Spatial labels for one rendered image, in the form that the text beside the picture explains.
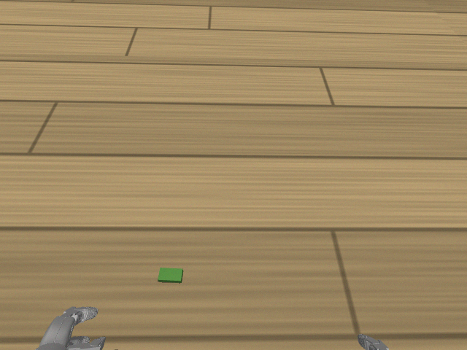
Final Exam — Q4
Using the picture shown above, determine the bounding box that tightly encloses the right robot hand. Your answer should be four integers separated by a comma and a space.
358, 334, 389, 350

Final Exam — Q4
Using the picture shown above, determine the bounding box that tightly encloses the small box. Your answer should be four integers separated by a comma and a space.
158, 268, 183, 283

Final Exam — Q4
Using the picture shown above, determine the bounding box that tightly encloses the left robot hand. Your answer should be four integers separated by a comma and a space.
39, 306, 106, 350

